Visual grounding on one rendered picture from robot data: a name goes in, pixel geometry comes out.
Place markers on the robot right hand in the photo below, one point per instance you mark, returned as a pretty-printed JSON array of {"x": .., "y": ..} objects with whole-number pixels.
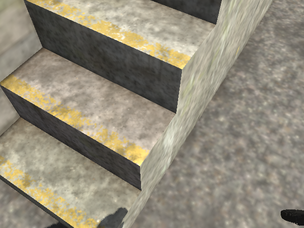
[{"x": 294, "y": 216}]

